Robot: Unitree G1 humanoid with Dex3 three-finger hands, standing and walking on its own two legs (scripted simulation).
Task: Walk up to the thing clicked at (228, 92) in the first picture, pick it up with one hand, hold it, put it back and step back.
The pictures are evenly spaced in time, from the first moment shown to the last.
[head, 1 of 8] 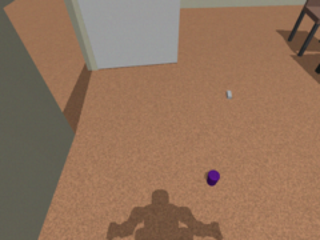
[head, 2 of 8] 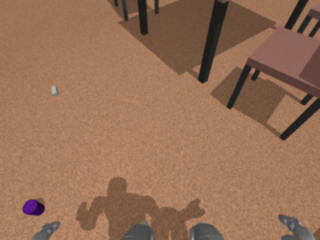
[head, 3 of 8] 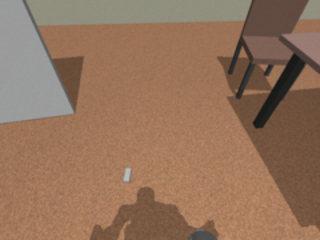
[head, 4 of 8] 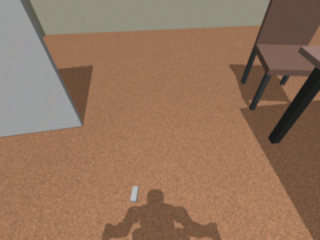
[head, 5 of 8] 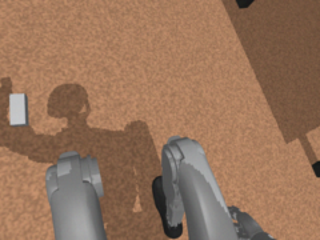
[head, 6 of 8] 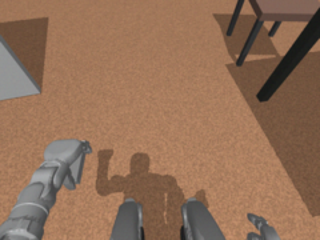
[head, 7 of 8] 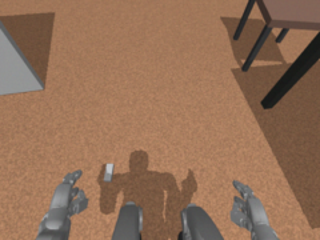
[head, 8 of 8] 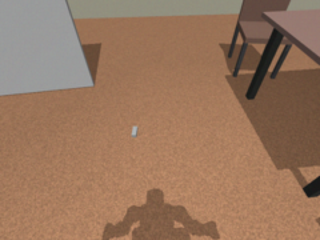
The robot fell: no
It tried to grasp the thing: yes
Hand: left
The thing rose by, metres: 0.69
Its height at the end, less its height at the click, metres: +0.00
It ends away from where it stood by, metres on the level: 0.02
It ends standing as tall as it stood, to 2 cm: yes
